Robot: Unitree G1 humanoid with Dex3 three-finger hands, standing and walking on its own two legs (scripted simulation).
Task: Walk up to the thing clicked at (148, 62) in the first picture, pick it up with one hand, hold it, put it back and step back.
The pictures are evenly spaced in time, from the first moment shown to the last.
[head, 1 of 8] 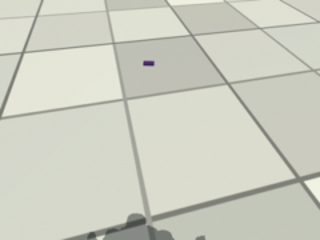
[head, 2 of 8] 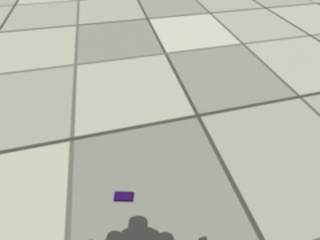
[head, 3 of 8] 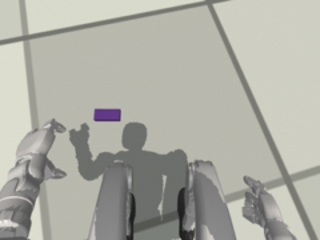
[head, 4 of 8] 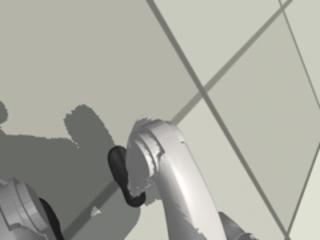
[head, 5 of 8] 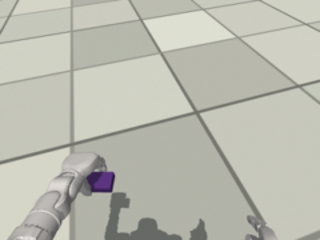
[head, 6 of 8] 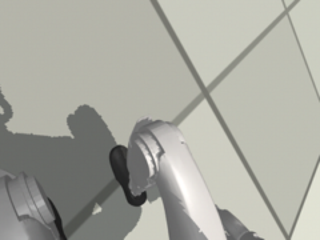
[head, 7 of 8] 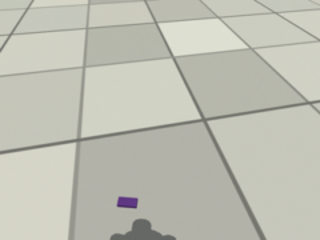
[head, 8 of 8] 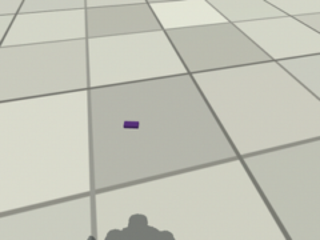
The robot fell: no
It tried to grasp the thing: yes
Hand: left
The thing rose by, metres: 0.68
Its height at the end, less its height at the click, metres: +0.00
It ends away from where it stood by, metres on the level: 0.02
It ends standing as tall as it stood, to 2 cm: yes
